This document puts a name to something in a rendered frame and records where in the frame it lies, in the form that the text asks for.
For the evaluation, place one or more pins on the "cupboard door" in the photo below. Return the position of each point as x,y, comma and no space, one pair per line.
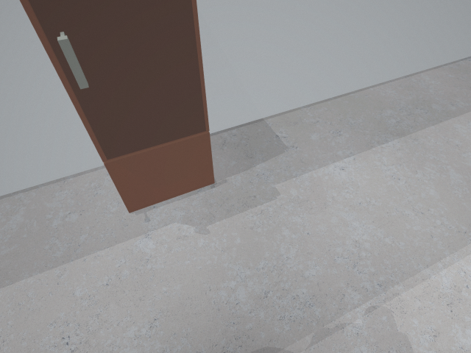
141,64

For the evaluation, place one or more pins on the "handle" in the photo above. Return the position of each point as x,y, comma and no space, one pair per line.
72,60

